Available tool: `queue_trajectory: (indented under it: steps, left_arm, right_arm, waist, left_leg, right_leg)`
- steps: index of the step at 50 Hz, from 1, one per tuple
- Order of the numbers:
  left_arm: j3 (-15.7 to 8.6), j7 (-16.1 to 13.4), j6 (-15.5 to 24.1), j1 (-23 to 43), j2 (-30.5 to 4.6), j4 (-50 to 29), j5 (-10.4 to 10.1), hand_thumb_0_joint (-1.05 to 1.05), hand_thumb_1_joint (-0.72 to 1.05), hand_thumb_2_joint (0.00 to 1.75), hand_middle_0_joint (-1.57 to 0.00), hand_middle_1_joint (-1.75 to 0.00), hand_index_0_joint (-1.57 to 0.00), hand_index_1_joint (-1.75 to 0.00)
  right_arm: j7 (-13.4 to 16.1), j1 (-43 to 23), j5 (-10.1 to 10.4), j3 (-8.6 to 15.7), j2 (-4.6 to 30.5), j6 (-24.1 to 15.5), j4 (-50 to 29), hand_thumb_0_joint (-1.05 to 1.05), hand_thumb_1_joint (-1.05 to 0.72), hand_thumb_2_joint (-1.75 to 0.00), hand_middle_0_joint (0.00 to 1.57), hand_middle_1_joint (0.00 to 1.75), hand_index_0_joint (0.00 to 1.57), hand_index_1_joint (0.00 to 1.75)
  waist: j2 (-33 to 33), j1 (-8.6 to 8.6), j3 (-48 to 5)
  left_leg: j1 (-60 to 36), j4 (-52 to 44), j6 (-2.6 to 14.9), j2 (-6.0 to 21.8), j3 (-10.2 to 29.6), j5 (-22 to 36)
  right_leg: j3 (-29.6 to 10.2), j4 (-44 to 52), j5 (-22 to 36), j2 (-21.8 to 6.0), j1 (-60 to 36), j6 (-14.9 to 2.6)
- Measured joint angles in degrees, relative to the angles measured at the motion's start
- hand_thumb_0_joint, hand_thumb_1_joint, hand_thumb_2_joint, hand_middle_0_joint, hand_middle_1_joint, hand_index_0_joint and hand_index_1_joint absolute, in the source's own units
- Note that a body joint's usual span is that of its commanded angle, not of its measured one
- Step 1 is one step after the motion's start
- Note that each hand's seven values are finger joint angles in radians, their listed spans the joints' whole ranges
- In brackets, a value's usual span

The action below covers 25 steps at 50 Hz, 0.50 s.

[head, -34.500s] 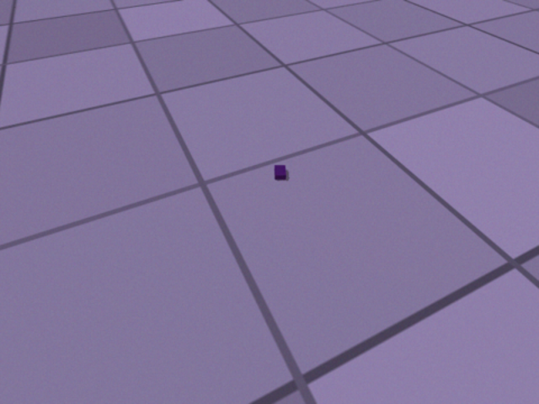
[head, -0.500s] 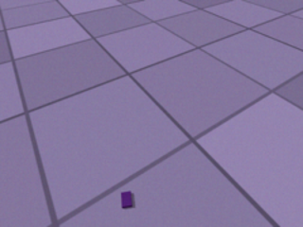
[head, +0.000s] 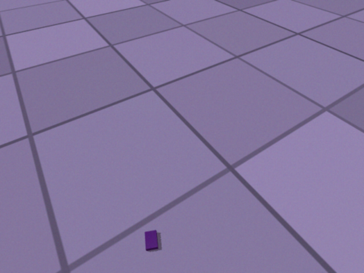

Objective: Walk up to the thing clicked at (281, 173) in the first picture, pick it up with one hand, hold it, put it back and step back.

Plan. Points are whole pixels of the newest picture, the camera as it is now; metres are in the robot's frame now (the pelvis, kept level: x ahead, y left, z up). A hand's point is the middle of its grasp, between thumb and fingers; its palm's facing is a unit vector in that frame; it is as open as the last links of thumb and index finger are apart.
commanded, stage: stand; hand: left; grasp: from above
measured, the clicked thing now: (151, 240) +0.43 +0.17 -0.77
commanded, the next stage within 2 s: step back in 0.20 s
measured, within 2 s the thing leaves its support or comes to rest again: neither
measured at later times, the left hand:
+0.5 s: hand out of the picture +0.09 +0.30 -0.18, palm faces -0.02 -0.92 -0.39, open 7.4 cm
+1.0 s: hand out of the picture -0.03 +0.27 -0.16, palm faces -0.09 -0.91 -0.40, open 7.3 cm
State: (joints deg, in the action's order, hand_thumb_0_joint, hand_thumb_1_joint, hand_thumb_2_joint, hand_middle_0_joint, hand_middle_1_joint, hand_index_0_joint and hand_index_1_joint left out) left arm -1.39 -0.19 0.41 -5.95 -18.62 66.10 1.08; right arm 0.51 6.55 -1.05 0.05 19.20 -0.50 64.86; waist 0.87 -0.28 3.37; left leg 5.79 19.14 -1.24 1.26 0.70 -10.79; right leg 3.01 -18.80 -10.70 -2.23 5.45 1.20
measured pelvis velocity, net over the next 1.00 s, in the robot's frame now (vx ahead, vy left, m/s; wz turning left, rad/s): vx -0.15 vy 0.02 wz -0.08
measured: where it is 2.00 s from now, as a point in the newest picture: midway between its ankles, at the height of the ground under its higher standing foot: outside the picture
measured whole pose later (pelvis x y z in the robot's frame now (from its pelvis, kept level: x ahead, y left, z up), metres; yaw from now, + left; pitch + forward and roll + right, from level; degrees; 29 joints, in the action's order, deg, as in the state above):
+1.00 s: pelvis -0.15 +0.02 -0.02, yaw -4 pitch -3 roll +1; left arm -3.4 -0.3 -1.8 -8.6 -19.2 50.0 1.7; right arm 1.4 7.6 0.4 2.6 22.3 3.4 51.0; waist 1.9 0.1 10.2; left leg 27.6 63.3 0.1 -5.6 7.3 -28.4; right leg -2.9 -37.5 -18.6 1.0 16.2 -1.5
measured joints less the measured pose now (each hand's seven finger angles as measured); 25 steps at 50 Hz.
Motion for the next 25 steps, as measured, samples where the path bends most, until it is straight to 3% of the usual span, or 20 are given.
queue_trajectory:
  steps: [10, 14, 19, 22, 24, 25]
  left_arm:
    - [0.2, 0.1, 0.1, -0.2, -0.1, -0.2, -0.1, 0.01, 0.91, 0.90, -0.20, -0.30, -0.21, -0.30]
    - [-1.0, -0.1, -0.3, 0.5, -0.8, -2.8, -1.1, 0.01, 0.91, 0.90, -0.21, -0.30, -0.21, -0.30]
    - [-1.8, -0.4, -1.4, 2.2, -2.0, -6.9, -0.8, 0.01, 0.90, 0.90, -0.21, -0.30, -0.21, -0.30]
    - [-2.0, -0.6, -2.1, 3.0, -2.9, -9.1, 0.1, 0.01, 0.90, 0.90, -0.21, -0.30, -0.21, -0.30]
    - [-1.9, -0.7, -2.6, 3.5, -3.7, -10.4, 0.3, 0.01, 0.90, 0.90, -0.21, -0.30, -0.21, -0.30]
    - [-1.8, -0.8, -2.9, 3.9, -3.9, -11.2, 0.1, 0.01, 0.90, 0.90, -0.21, -0.30, -0.21, -0.30]
  right_arm:
    - [-0.1, 0.0, 0.1, -0.1, 0.1, 0.0, -0.1, 0.00, -0.90, -0.90, 0.21, 0.30, 0.20, 0.30]
    - [-0.8, -1.5, 1.1, 0.7, 0.9, 1.1, -2.2, 0.00, -0.90, -0.90, 0.21, 0.30, 0.20, 0.30]
    - [-1.0, -2.9, 1.5, 2.1, 3.1, 2.6, -5.6, 0.00, -0.90, -0.90, 0.21, 0.30, 0.20, 0.30]
    - [-1.4, -2.2, 1.3, 3.0, 4.0, 3.3, -7.7, 0.00, -0.90, -0.90, 0.20, 0.30, 0.20, 0.30]
    - [-1.7, -0.7, 1.2, 3.3, 4.3, 3.0, -8.9, 0.00, -0.90, -0.90, 0.20, 0.30, 0.20, 0.30]
    - [-1.7, 0.2, 0.8, 3.5, 4.7, 2.7, -9.4, 0.00, -0.90, -0.90, 0.20, 0.30, 0.20, 0.30]
  waist:
    - [0.1, -0.02, -0.1]
    - [0.3, 0.48, 1.8]
    - [0.5, 0.71, 4.9]
    - [-0.8, 0.74, 5.6]
    - [-1.6, 1.23, 5.2]
    - [-1.3, 1.47, 4.9]
  left_leg:
    - [-0.1, -0.1, -0.10, 0.1, -0.1, 0.0]
    - [3.6, 4.8, 0.11, 0.3, 0.3, -1.5]
    - [10.5, 15.4, 2.03, -0.3, 0.7, -3.9]
    - [13.2, 24.6, 3.54, -2.7, 0.6, -12.1]
    - [11.9, 22.5, 4.04, -2.7, 0.1, -8.3]
    - [11.1, 20.2, 3.27, -2.4, 0.4, -9.2]
  right_leg:
    - [-0.1, -0.1, -0.1, 0.1, 0.0, -0.10]
    - [0.1, -4.0, -1.2, 0.2, 3.2, -0.37]
    - [0.2, -10.2, -2.7, -0.2, 8.1, -0.57]
    - [-0.9, -14.2, -3.9, -1.8, 11.1, -0.23]
    - [-1.2, -17.3, -4.9, -2.5, 13.4, 0.34]
    - [-1.3, -19.6, -5.6, -2.3, 15.2, -0.17]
